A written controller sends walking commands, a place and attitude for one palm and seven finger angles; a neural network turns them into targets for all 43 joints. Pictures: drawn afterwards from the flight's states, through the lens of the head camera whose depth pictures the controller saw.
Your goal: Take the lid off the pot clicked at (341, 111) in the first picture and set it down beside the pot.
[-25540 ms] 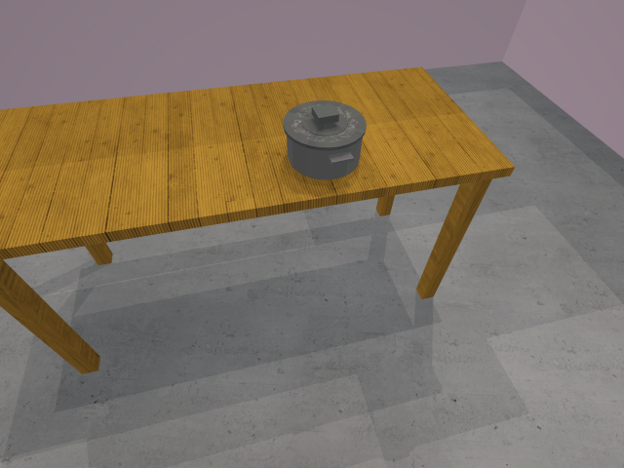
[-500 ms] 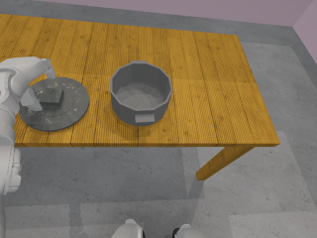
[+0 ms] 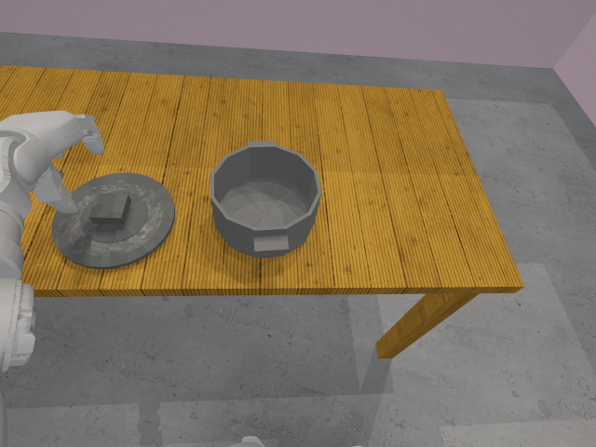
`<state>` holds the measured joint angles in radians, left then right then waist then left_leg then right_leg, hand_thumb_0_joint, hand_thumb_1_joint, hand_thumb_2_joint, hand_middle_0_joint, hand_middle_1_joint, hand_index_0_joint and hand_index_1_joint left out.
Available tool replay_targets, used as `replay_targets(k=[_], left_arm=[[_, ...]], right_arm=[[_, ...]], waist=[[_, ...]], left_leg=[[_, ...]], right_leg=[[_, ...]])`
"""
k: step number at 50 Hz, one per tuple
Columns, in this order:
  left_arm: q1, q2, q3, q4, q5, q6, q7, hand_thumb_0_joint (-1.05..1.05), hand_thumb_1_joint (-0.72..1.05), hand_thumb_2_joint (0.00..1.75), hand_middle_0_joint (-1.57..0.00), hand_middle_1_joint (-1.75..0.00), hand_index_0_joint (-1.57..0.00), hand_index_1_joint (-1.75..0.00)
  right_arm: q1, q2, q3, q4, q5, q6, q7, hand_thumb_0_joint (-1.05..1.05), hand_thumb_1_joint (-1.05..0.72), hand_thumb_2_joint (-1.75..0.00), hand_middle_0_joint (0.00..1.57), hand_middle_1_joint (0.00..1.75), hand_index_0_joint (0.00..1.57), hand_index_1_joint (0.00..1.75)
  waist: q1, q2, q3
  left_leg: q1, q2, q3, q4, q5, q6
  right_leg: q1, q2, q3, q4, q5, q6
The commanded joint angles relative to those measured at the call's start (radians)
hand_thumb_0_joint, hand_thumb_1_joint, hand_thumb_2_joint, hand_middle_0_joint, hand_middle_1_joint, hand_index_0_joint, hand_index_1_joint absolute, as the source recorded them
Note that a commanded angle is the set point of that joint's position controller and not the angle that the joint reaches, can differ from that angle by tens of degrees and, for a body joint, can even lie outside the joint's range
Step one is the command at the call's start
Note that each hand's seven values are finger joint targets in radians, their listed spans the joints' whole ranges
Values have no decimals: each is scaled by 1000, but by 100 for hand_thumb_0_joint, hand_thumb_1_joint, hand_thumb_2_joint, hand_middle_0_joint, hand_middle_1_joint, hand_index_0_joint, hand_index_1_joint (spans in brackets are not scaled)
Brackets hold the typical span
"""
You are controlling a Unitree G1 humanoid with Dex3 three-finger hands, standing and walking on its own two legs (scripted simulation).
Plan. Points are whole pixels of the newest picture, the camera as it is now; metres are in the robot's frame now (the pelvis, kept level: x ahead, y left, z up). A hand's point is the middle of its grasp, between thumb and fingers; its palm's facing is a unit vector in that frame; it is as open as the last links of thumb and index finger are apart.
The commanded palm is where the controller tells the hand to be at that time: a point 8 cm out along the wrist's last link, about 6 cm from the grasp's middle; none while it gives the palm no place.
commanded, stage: raise the empty hand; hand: left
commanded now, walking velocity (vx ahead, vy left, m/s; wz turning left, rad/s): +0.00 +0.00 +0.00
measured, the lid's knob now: (111, 208) +0.49 +0.30 -0.06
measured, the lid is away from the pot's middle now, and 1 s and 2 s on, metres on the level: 0.26 0.26 0.26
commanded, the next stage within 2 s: draw the hand back to the body in 0.38 s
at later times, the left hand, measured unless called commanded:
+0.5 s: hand (47, 154) +0.45 +0.32 +0.11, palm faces -0.41 -0.11 -0.90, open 11.0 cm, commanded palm +0.47 +0.30 +0.16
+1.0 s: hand (47, 181) +0.41 +0.30 +0.11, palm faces -0.30 -0.25 -0.92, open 11.0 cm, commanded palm +0.39 +0.30 +0.17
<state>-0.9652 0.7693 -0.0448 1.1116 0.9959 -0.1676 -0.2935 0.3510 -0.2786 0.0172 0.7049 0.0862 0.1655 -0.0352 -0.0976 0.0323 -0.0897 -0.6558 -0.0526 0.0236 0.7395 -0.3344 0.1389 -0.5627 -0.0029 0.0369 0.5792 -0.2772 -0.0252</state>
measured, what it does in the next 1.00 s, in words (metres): stands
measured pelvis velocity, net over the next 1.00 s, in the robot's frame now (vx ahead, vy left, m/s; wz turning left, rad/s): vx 0.01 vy -0.01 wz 0.03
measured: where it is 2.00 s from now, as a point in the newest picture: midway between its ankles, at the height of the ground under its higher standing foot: outside the picture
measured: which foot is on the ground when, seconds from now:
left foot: down 0.00-1.00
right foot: down 0.00-1.00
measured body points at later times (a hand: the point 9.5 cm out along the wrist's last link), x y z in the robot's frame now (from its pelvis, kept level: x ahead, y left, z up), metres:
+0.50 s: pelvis +0.01 -0.01 +0.01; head +0.08 +0.02 +0.45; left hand +0.47 +0.32 +0.16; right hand +0.06 -0.28 -0.10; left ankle +0.01 +0.02 -0.71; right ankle +0.00 -0.20 -0.71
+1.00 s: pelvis +0.01 -0.01 +0.02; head +0.06 +0.00 +0.47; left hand +0.42 +0.31 +0.16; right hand +0.12 -0.27 -0.10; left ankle +0.01 +0.02 -0.71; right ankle +0.00 -0.20 -0.71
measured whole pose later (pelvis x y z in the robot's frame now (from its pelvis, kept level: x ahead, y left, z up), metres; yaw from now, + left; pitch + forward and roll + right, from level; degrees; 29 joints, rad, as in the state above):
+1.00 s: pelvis +0.01 -0.01 +0.02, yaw +2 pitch +8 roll -4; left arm -0.72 0.73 0.01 0.81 0.77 -0.16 -0.33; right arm 0.23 -0.27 0.01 0.63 0.10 0.20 -0.02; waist -0.02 0.04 -0.03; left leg -0.43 -0.07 0.01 0.56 -0.27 0.12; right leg -0.35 -0.03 0.02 0.44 -0.23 -0.01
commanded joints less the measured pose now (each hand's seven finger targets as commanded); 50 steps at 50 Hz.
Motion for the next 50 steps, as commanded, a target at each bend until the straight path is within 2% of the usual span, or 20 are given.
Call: replay_targets(k=[1,2,3,7,8,11,13,15,16,20,23,29,33,38,40,43,47,48,49,50], left_arm=[[-514,244,30,-218,-26,-2,23,0,4,53,-31,-93,-31,-93],[-498,278,56,-221,-27,-5,22,0,4,53,-31,-93,-31,-93],[-519,262,44,-271,-30,-12,12,0,4,53,-31,-93,-31,-93],[-496,273,47,-208,-36,-3,5,0,4,53,-31,-93,-31,-93],[-515,278,51,-248,-32,-8,0,0,4,53,-31,-93,-31,-93],[-504,291,70,-274,-32,-7,-6,0,4,53,-31,-93,-31,-93],[-469,319,90,-238,-37,-9,-13,0,4,53,-31,-93,-31,-93],[-466,223,12,-168,-41,10,-21,0,4,53,-31,-93,-31,-93],[-455,256,39,-169,-45,11,-24,0,4,53,-31,-93,-31,-93],[-487,270,43,-228,-36,-6,-42,0,4,53,-31,-93,-31,-93],[-483,339,95,-262,-37,-28,-43,0,4,53,-31,-93,-31,-93],[-396,272,77,-294,-56,-33,-41,0,4,53,-31,-93,-31,-93],[-393,309,121,-426,-66,-44,-34,0,4,53,-31,-93,-31,-93],[-262,303,145,-402,-86,-28,-17,0,4,53,-31,-93,-31,-93],[-283,231,80,-420,-94,-11,-20,0,4,53,-31,-93,-31,-93],[-252,338,176,-545,-89,-16,-13,0,4,53,-31,-93,-31,-93],[-129,264,140,-452,-120,14,-16,0,4,53,-31,-93,-31,-93],[-155,273,143,-516,-119,13,-21,0,4,53,-31,-93,-31,-93],[-202,-68,183,-563,-707,-18,110,0,4,53,-31,-93,-31,-93],[-148,-74,153,-632,-773,-25,180,0,4,53,-31,-93,-31,-93]], right_arm=[[105,-208,-68,-41,-1,-20,-20,0,-90,-90,20,30,20,30],[105,-208,-67,-47,1,-24,-22,0,-90,-90,20,30,20,30],[93,-205,-65,-52,0,-28,-25,0,-90,-90,20,30,20,30],[92,-207,-62,-43,3,-29,-25,0,-90,-90,20,30,20,30],[85,-208,-62,-50,3,-32,-27,0,-90,-90,20,30,20,30],[88,-199,-69,-53,-1,-35,-24,0,-90,-90,20,30,20,30],[74,-200,-59,-64,3,-35,-24,0,-90,-90,20,30,20,30],[70,-197,-60,-54,6,-32,-20,0,-90,-90,20,30,20,30],[70,-204,-60,-53,7,-32,-18,0,-90,-90,20,30,20,30],[71,-201,-63,-60,2,-30,-19,0,-90,-90,20,30,20,30],[60,-204,-60,-75,-1,-29,-23,0,-90,-90,20,30,20,30],[31,-190,-67,-90,-2,-10,-10,0,-90,-90,20,30,20,30],[-5,-184,-70,-116,-4,-2,-4,0,-90,-90,20,30,20,30],[-44,-176,-63,-136,1,10,5,0,-90,-90,20,30,20,30],[-59,-172,-62,-130,6,17,11,0,-90,-90,20,30,20,30],[-86,-172,-63,-164,-1,10,11,0,-90,-90,20,30,20,30],[-108,-162,-54,-161,10,15,17,0,-90,-90,20,30,20,30],[-127,-166,-54,-172,9,14,17,0,-90,-90,20,30,20,30],[-12,-92,-47,-221,11,-24,-12,0,-90,-90,20,30,20,30],[-78,-111,-28,-214,12,-55,-27,0,-90,-90,20,30,20,30]], waist=[[-12,121,-363],[-1,136,-374],[7,179,-400],[-2,87,-354],[8,138,-379],[13,151,-419],[21,123,-389],[0,92,-316],[10,62,-303],[9,94,-361],[24,105,-395],[28,115,-370],[46,154,-402],[57,92,-345],[44,93,-304],[71,144,-387],[62,28,-287],[69,58,-305],[3,66,-204],[35,61,-208]], left_leg=[[578,89,-173,-119,429,-143],[582,84,-167,-126,426,-142],[621,89,-178,-127,497,-154],[554,74,-144,-138,428,-129],[588,79,-155,-140,476,-139],[648,78,-150,-130,586,-146],[599,70,-139,-139,581,-141],[568,73,-132,-150,507,-134],[543,70,-123,-156,463,-124],[599,72,-129,-145,569,-129],[599,67,-119,-148,596,-127],[620,72,-129,-160,608,-131],[678,77,-150,-172,662,-138],[609,64,-134,-195,588,-120],[609,70,-138,-205,533,-119],[673,70,-160,-207,624,-131],[567,62,-129,-227,483,-105],[581,63,-127,-234,491,-103],[734,144,-187,-271,298,-158],[784,180,-253,-323,202,-169]], right_leg=[[-135,67,-85,-69,88,-28],[-113,66,-81,-73,89,-31],[-115,63,-81,-69,112,-35],[-62,62,-82,-92,118,-31],[-68,59,-78,-88,132,-35],[-39,63,-80,-97,173,-33],[-2,59,-79,-103,194,-35],[-36,62,-89,-111,155,-28],[-18,61,-84,-119,153,-29],[-4,60,-83,-113,195,-29],[31,55,-77,-115,225,-32],[26,55,-87,-124,203,-29],[48,49,-84,-134,208,-33],[105,44,-83,-147,216,-32],[80,44,-87,-155,181,-27],[126,40,-79,-152,209,-36],[162,38,-84,-170,191,-28],[174,31,-75,-174,206,-32],[76,9,-83,-168,120,-49],[72,0,-60,-170,65,-43]])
